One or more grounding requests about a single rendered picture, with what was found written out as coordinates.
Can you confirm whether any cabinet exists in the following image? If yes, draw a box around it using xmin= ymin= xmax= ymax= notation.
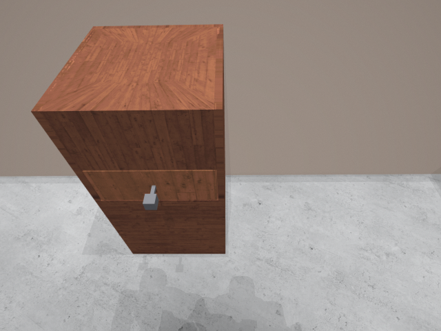
xmin=31 ymin=24 xmax=225 ymax=254

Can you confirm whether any drawer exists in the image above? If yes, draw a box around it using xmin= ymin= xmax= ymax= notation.
xmin=83 ymin=170 xmax=217 ymax=200

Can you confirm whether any handle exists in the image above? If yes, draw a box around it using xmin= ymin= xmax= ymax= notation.
xmin=143 ymin=185 xmax=158 ymax=210

